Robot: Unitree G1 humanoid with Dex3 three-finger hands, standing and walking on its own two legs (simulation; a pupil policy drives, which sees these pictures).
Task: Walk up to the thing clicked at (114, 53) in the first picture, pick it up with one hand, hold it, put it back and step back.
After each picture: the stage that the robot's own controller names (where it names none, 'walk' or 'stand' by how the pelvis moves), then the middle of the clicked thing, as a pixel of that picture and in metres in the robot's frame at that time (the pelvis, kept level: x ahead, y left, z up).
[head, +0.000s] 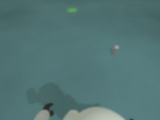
stand; (114, 51) +1.32 -0.44 -0.65
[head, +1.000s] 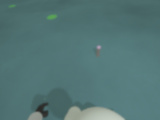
walk; (98, 51) +1.25 -0.02 -0.62
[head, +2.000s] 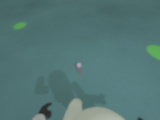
walk; (79, 69) +0.75 +0.25 -0.64
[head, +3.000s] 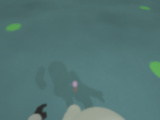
walk; (75, 87) +0.47 +0.21 -0.63
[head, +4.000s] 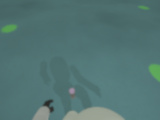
stand; (72, 93) +0.38 +0.21 -0.65
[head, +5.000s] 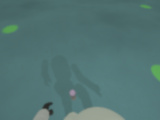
stand; (73, 95) +0.35 +0.20 -0.66
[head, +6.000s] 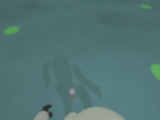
stand; (72, 94) +0.37 +0.22 -0.66
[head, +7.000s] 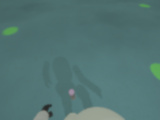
stand; (72, 94) +0.36 +0.23 -0.66
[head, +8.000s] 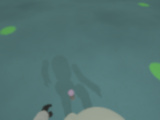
go down; (71, 95) +0.35 +0.23 -0.66
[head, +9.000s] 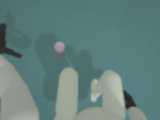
go down; (60, 51) +0.46 +0.23 -0.27
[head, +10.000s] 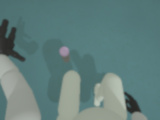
approach; (65, 55) +0.46 +0.21 -0.28
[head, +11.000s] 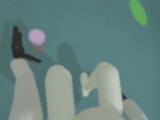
close in; (38, 44) +0.46 +0.26 -0.17
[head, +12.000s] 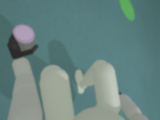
close; (26, 42) +0.45 +0.27 -0.17
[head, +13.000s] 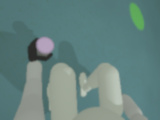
lift; (43, 49) +0.40 +0.24 -0.16
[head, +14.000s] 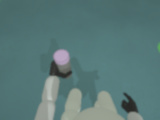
lift; (64, 66) +0.33 +0.18 +0.04
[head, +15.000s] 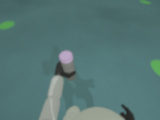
hold; (68, 68) +0.33 +0.16 +0.07
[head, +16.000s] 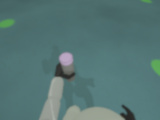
hold; (68, 69) +0.32 +0.17 +0.05
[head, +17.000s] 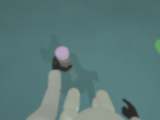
crouch; (65, 61) +0.38 +0.18 -0.01
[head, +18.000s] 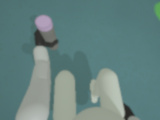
lower; (49, 36) +0.52 +0.23 -0.04
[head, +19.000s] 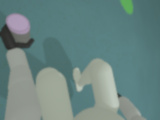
lower; (21, 35) +0.49 +0.26 -0.18
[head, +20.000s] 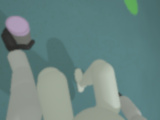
lower; (22, 37) +0.47 +0.27 -0.18
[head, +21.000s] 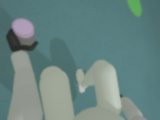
lower; (26, 38) +0.47 +0.27 -0.17
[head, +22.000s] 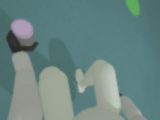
lower; (26, 39) +0.47 +0.26 -0.18
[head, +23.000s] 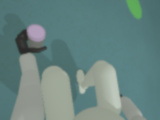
open; (36, 42) +0.46 +0.24 -0.18
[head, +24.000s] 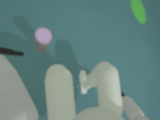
stand; (42, 42) +0.45 +0.23 -0.18
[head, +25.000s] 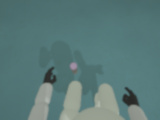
walk; (74, 68) +0.43 +0.17 -0.43
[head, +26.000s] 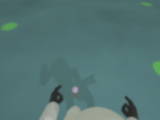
stand; (75, 92) +0.38 +0.16 -0.60
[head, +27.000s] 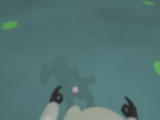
stand; (75, 92) +0.38 +0.16 -0.60
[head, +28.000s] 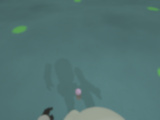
stand; (78, 94) +0.39 +0.16 -0.65
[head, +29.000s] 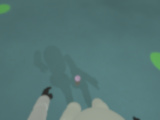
walk; (77, 80) +0.44 +0.11 -0.64
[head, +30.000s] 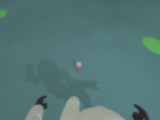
walk; (79, 67) +0.64 +0.18 -0.63
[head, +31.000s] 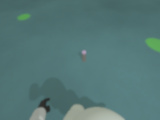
stand; (84, 56) +0.98 +0.19 -0.63
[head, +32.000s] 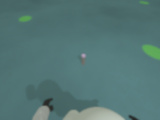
stand; (83, 59) +1.00 +0.17 -0.65
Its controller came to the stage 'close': yes
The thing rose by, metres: 0.69
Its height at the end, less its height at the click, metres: +0.00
